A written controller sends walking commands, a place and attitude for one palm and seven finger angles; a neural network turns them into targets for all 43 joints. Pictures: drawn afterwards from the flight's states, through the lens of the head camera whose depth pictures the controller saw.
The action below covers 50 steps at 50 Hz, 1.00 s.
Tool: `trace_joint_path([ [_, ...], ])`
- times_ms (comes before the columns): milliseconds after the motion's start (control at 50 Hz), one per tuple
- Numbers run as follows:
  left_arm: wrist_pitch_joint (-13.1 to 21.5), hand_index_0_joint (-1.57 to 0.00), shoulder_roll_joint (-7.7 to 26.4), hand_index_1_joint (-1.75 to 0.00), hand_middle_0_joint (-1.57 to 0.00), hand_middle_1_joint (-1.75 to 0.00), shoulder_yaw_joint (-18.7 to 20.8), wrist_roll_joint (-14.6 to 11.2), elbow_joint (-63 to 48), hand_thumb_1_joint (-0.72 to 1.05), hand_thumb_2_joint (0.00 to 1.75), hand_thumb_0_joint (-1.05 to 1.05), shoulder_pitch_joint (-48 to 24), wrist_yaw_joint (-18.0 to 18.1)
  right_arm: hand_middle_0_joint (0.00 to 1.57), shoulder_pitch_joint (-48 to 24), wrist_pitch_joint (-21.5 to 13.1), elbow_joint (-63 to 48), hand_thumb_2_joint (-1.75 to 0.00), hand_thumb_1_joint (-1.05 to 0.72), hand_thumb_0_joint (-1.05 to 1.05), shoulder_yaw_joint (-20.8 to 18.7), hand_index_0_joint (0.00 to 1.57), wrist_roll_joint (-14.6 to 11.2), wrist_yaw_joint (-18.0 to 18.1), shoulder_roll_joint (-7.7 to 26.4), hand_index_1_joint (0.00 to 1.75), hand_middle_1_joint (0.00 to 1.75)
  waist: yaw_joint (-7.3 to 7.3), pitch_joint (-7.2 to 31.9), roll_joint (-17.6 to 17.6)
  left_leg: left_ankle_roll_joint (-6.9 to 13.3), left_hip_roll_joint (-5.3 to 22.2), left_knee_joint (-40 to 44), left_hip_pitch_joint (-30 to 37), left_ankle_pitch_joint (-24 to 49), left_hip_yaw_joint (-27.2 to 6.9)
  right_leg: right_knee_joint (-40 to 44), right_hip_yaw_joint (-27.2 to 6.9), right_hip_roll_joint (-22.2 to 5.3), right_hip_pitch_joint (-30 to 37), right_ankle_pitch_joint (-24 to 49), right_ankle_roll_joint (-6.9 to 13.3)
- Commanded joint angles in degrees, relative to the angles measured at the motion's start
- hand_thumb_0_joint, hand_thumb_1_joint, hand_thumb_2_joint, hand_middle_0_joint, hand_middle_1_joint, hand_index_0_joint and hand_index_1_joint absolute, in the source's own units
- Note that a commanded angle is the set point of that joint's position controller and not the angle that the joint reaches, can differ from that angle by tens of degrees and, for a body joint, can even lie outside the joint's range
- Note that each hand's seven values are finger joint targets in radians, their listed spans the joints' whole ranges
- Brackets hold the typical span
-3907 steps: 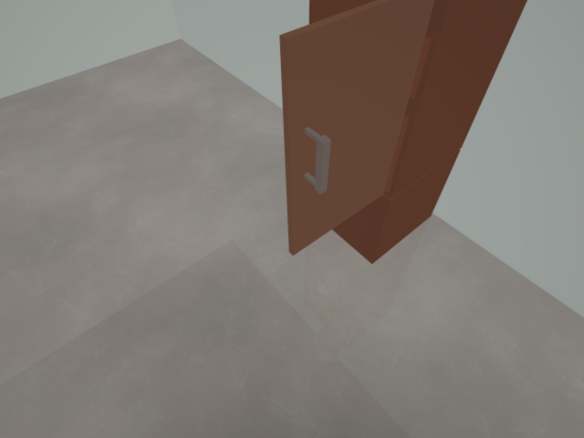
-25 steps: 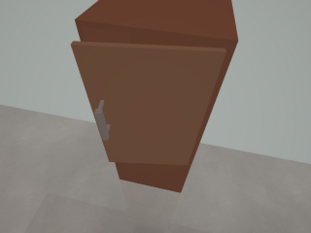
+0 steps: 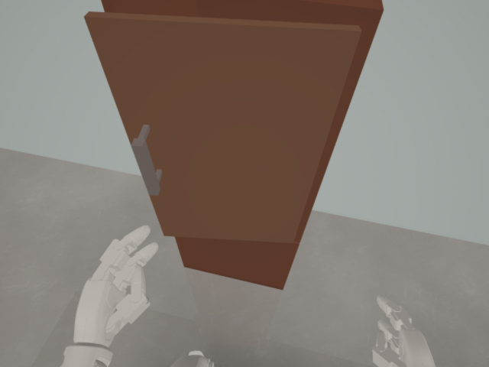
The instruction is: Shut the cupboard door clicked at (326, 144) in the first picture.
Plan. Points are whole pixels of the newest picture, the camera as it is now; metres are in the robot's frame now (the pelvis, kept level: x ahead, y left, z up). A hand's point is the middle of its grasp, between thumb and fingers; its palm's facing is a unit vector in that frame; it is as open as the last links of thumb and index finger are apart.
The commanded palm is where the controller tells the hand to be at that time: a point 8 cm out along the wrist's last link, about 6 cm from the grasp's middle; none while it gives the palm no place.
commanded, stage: raise the hand and make a fist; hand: left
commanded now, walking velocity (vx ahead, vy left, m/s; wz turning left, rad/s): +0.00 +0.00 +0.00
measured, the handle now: (149, 161) +0.47 +0.20 +0.05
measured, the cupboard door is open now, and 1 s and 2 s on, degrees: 10 10 10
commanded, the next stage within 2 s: bring the fist close to the handle in 1.62 s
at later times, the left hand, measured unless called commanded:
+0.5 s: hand (133, 314) +0.20 +0.17 +0.02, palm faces +0.00 -1.00 -0.04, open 4.3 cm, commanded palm +0.17 +0.23 +0.02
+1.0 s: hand (108, 308) +0.20 +0.20 +0.05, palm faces +0.00 -1.00 -0.04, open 3.1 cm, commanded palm +0.18 +0.25 +0.05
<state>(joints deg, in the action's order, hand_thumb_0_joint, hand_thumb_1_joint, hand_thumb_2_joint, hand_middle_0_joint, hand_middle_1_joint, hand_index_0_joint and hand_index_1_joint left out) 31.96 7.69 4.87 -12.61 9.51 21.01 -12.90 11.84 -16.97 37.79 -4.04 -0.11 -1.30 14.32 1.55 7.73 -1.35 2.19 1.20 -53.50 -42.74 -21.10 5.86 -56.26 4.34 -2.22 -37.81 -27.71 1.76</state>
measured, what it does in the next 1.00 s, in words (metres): stands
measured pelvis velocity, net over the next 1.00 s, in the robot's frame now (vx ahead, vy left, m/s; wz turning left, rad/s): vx -0.01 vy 0.02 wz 0.02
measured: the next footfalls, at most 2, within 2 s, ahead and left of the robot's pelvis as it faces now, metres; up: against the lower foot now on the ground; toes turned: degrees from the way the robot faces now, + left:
none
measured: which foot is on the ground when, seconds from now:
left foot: down 0.00-1.00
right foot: down 0.00-1.00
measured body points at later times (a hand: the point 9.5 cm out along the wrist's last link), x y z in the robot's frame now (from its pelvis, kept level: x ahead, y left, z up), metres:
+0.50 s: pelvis +0.00 -0.01 -0.03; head +0.06 -0.02 +0.41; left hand +0.19 +0.23 +0.03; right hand +0.16 -0.24 -0.13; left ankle +0.05 +0.10 -0.68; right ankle -0.01 -0.10 -0.68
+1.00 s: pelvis -0.01 +0.02 -0.02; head +0.03 +0.02 +0.43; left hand +0.19 +0.25 +0.05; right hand +0.19 -0.20 -0.08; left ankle +0.05 +0.10 -0.68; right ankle -0.01 -0.10 -0.68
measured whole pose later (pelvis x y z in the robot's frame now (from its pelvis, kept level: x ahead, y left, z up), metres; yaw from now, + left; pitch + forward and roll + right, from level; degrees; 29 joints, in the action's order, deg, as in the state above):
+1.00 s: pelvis -0.01 +0.02 -0.02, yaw +1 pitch +11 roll -3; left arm 21.4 14.0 6.5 -14.9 -4.4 24.1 -12.6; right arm 13.3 -10.0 27.0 1.7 -1.6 2.6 12.9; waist -0.3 6.8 2.4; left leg 3.0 2.2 -61.5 -49.2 -23.8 1.9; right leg -59.5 7.3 -0.6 -40.7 -29.9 1.1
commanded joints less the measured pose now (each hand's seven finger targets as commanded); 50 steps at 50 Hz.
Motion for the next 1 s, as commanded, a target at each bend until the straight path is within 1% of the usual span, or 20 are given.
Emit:
trace_joint_path([
  [0,5.91,-0.47,9.93,-0.6,-0.47,-0.6,8.94,-3.37,-7.43,0.9,0.9,0.0,10.9,-5.5,0.2,-7.26,0.19,-14.94,-0.9,-0.9,0.0,-2.33,0.2,-0.9,0.06,6.45,0.3,0.3,-7.28,8.04,5.14,-2.29,-2.5,-3.34,-2.72,0.77,-4.57,0.95,-6.2,1.19,-6.27,0.33,1.09],
  [40,4.38,-0.51,12.1,-0.64,-0.51,-0.64,8.45,-4.05,-17.72,0.9,0.9,0.0,3.18,-4.09,0.2,-6.32,0.87,-16.8,-0.9,-0.9,0.0,-1.97,0.2,-1.46,1.31,6.48,0.3,0.3,-4.82,9.01,4.77,-1.16,-1.77,-6.41,-3.76,-1.7,-5.34,3.71,-10.34,1.26,-7.99,-5.35,0.22],
  [60,4.3,-0.53,12.19,-0.66,-0.53,-0.66,7.76,-4.01,-24.01,0.9,0.9,0.0,1.64,-3.26,0.2,-4.9,1.05,-17.58,-0.9,-0.9,0.0,-1.82,0.2,-1.45,1.74,6.31,0.3,0.3,-4.0,12.83,6.78,-0.65,-1.37,-7.52,-1.98,0.1,-5.71,3.71,-10.78,1.33,-7.25,-3.34,-0.07],
  [80,4.09,-0.55,11.01,-0.68,-0.55,-0.68,6.11,-4.25,-27.26,0.9,0.9,0.0,0.79,-2.65,0.2,-4.25,1.17,-17.57,-0.9,-0.9,0.0,-1.38,0.2,-1.41,2.09,5.67,0.3,0.3,-2.73,13.19,7.95,-0.58,-1.09,-7.13,-1.36,-1.41,-6.31,4.07,-9.81,1.72,-7.92,-5.16,-0.01],
  [100,4.61,-0.57,10.86,-0.7,-0.57,-0.7,5.21,-4.46,-29.85,0.9,0.9,0.0,-0.58,-2.25,0.2,-4.38,1.03,-17.54,-0.9,-0.9,0.0,-0.97,0.2,-1.88,2.72,5.26,0.3,0.3,-1.53,10.97,6.13,-0.43,-0.7,-8.22,-1.89,-3.39,-6.68,5.97,-11.09,1.71,-9.82,-8.3,-0.62],
  [120,5.47,-0.58,10.5,-0.72,-0.58,-0.72,2.95,-4.28,-34.16,0.9,0.9,0.0,-3.25,-2.26,0.2,-3.95,0.57,-17.8,-0.9,-0.9,0.0,-0.63,0.2,-1.73,3.44,5.65,0.3,0.3,-0.14,11.25,6.83,0.11,-0.46,-10.15,-1.64,-1.52,-6.87,5.97,-11.96,1.62,-10.81,-5.39,-1.04],
  [140,5.5,-0.6,11.04,-0.74,-0.6,-0.74,2.43,-4.15,-35.25,0.9,0.9,0.0,-5.44,-2.39,0.2,-2.68,0.48,-16.92,-0.9,-0.9,0.0,-0.22,0.2,-1.42,4.05,5.81,0.3,0.3,1.49,11.35,4.42,0.41,0.03,-11.56,-2.29,-0.05,-7.49,4.94,-11.49,2.05,-11.51,-2.22,-1.42],
  [160,4.89,-0.62,10.73,-0.76,-0.62,-0.76,2.15,-3.93,-33.12,0.9,0.9,0.0,-4.27,-2.88,0.2,-1.85,0.43,-15.76,-0.9,-0.9,0.0,-0.2,0.2,-1.29,4.46,5.93,0.3,0.3,1.68,11.29,4.77,0.3,0.19,-12.19,-2.69,1.41,-7.8,4.1,-10.95,2.0,-11.36,1.64,-1.55],
  [200,2.01,-0.66,9.94,-0.8,-0.66,-0.8,2.1,-3.97,-27.56,0.9,0.9,0.0,-1.62,-4.61,0.2,-1.05,0.74,-14.53,-0.9,-0.9,0.0,0.04,0.2,-1.45,5.05,5.95,0.3,0.3,2.21,10.5,2.08,0.17,0.34,-13.06,-4.54,2.56,-8.03,3.6,-10.34,1.96,-10.65,5.77,-2.5],
  [260,-4.26,-0.71,10.96,-0.86,-0.71,-0.86,4.95,-4.63,-22.05,0.9,0.9,0.0,2.88,-6.67,0.2,-1.49,1.84,-14.86,-0.9,-0.9,0.0,0.15,0.2,-1.89,5.5,5.68,0.3,0.3,0.12,12.35,0.44,0.0,0.05,-12.43,-5.5,4.93,-7.91,3.61,-10.48,1.34,-6.41,10.26,-3.48],
  [280,-6.35,-0.73,11.65,-0.88,-0.73,-0.88,6.67,-4.98,-21.54,0.9,0.9,0.0,4.95,-6.81,0.2,-1.93,2.41,-15.23,-0.9,-0.9,0.0,0.07,0.2,-2.12,5.53,5.43,0.3,0.3,-1.27,13.46,0.41,-0.19,-0.1,-11.44,-5.31,5.7,-7.78,3.96,-10.57,1.04,-3.92,11.39,-3.61],
  [340,-9.73,-0.79,13.0,-0.94,-0.79,-0.94,10.69,-5.76,-22.15,0.9,0.9,0.0,7.78,-5.33,0.2,-2.93,3.93,-16.2,-0.9,-0.9,0.0,0.16,0.2,-2.1,5.62,4.54,0.3,0.3,-3.77,16.39,-1.23,-0.23,-0.31,-9.35,-3.61,8.97,-8.0,3.47,-10.31,0.58,1.53,18.57,-4.75],
  [400,-8.25,-0.84,11.52,-1.0,-0.84,-1.0,9.97,-6.14,-25.1,0.9,0.9,0.0,7.31,-3.35,0.2,-2.38,4.36,-16.52,-0.9,-0.9,0.0,0.37,0.2,-1.77,5.44,3.81,0.3,0.3,-3.51,15.15,-0.93,-0.65,-0.25,-6.95,-1.53,9.75,-8.09,3.14,-8.17,0.72,1.25,20.55,-4.32],
  [520,-2.84,-0.95,10.35,-1.12,-0.95,-1.12,7.0,-5.29,-22.29,0.9,0.9,0.0,6.61,-2.14,0.2,-1.66,3.59,-15.61,-0.9,-0.9,0.0,0.37,0.2,-1.46,5.14,4.88,0.3,0.3,-1.95,10.01,-0.59,-0.76,-0.12,-5.08,-1.48,4.88,-8.2,3.83,-6.0,1.88,-5.14,8.61,-2.3],
  [580,-1.89,-1.01,10.73,-1.18,-1.01,-1.18,5.75,-4.92,-23.77,0.9,0.9,0.0,5.09,-2.23,0.2,-1.31,3.17,-16.06,-0.9,-0.9,0.0,0.28,0.2,-1.63,5.19,5.62,0.3,0.3,-2.0,10.7,1.59,-0.47,-0.06,-3.62,0.64,3.51,-8.16,4.19,-4.98,2.53,-6.39,3.65,-1.23],
  [640,-2.1,-1.06,12.45,-1.24,-1.06,-1.24,6.43,-4.62,-25.63,0.9,0.9,0.0,3.94,-0.93,0.2,-1.16,3.06,-16.59,-0.9,-0.9,0.0,0.47,0.2,-1.64,5.28,6.2,0.3,0.3,-2.25,10.75,3.34,-0.3,0.03,-1.64,2.34,1.7,-8.68,4.43,-3.72,3.25,-6.63,1.05,-0.57],
  [760,-3.81,-1.17,11.63,-1.36,-1.17,-1.36,5.65,-3.64,-26.23,0.9,0.9,0.0,4.36,1.3,0.2,-0.78,3.86,-17.47,-0.9,-0.9,0.0,1.02,0.2,-1.55,4.96,6.34,0.3,0.3,-1.98,9.96,4.81,-0.6,0.23,1.81,5.89,0.77,-9.56,4.52,-0.99,3.95,-5.95,3.17,-0.23],
  [860,-6.16,-1.26,11.6,-1.46,-1.26,-1.46,4.72,-3.05,-25.01,0.9,0.9,0.0,1.71,0.99,0.2,-0.41,4.57,-18.41,-0.9,-0.9,0.0,1.72,0.2,-1.63,4.79,6.9,0.3,0.3,-1.03,7.08,5.0,-0.71,0.34,3.81,6.63,-2.71,-10.37,5.89,-0.4,4.25,-6.16,1.92,-0.22],
  [960,-7.06,-1.3,12.65,-1.5,-1.3,-1.5,5.57,-3.21,-26.34,0.9,0.9,0.0,-0.49,0.31,0.2,0.13,4.32,-18.72,-0.9,-0.9,0.0,2.39,0.2,-1.46,4.6,7.05,0.3,0.3,-1.22,8.7,7.01,-0.95,0.45,4.8,9.62,-0.65,-11.15,5.93,0.18,4.4,-4.85,4.46,0.08],
  [980,-7.22,-1.3,12.3,-1.5,-1.3,-1.5,5.52,-3.3,-25.96,0.9,0.9,0.0,-0.65,0.17,0.2,0.26,4.23,-18.7,-0.9,-0.9,0.0,2.45,0.2,-1.46,4.53,6.93,0.3,0.3,-1.15,8.31,5.94,-1.09,0.56,5.18,9.87,-0.63,-11.41,6.05,0.41,4.44,-4.64,4.64,0.03],
])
